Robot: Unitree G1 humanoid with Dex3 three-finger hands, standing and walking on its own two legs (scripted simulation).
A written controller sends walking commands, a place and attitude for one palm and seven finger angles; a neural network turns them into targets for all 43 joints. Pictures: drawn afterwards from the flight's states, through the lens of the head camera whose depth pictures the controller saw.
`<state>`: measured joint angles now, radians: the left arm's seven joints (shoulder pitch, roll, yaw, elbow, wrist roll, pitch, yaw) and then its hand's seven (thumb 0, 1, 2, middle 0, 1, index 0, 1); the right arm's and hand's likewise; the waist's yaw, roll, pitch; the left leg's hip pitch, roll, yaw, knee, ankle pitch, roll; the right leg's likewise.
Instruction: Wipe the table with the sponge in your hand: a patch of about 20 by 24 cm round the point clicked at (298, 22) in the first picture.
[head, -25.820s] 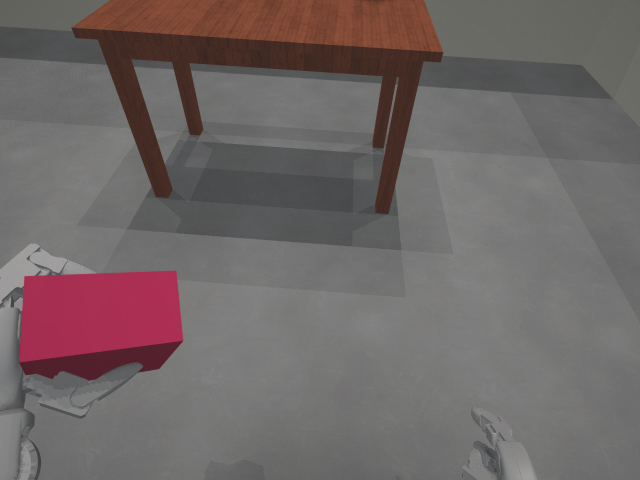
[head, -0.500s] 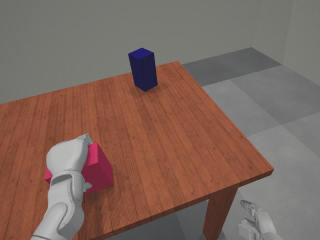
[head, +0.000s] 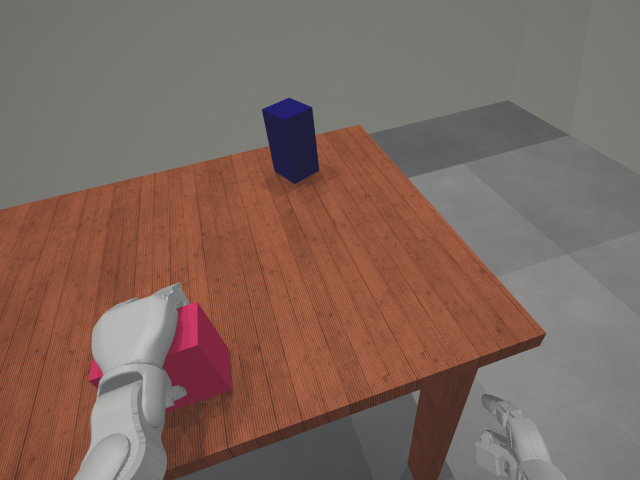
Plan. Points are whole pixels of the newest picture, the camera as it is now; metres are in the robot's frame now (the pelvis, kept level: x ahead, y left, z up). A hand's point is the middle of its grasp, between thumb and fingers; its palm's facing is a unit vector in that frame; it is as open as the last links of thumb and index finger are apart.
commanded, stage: slide across to the third lane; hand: left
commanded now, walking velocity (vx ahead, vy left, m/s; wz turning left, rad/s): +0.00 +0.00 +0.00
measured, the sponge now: (173, 369) +0.23 +0.24 +0.03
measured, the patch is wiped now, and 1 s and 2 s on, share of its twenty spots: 0.50 0.80 1.00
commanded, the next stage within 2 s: wipe forward along the third lane in 0.54 s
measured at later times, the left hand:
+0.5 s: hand (220, 328) +0.27 +0.17 +0.08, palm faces +0.09 -0.15 -0.99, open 10.5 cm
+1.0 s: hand (230, 309) +0.30 +0.17 +0.07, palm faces +0.02 -0.08 -1.00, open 10.5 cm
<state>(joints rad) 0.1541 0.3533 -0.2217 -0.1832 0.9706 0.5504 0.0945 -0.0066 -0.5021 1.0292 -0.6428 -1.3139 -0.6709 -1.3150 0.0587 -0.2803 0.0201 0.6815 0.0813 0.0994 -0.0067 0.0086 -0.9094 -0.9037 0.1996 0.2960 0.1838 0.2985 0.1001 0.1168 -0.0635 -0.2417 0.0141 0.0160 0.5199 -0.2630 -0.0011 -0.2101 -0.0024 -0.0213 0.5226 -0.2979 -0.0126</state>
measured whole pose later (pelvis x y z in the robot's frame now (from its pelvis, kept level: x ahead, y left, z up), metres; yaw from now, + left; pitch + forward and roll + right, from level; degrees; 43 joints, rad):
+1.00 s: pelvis -0.01 -0.02 +0.00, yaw +0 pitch +0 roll +1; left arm -0.27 0.24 -0.36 0.25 0.98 0.64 0.10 -0.03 -0.52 1.03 -0.66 -1.30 -0.69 -1.30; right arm -0.01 -0.26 0.04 0.73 0.09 0.10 0.00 0.01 -0.91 -0.90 0.20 0.30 0.21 0.31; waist 0.08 0.11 -0.08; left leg -0.26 0.03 0.00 0.49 -0.23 -0.02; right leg -0.25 0.02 -0.03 0.53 -0.28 -0.04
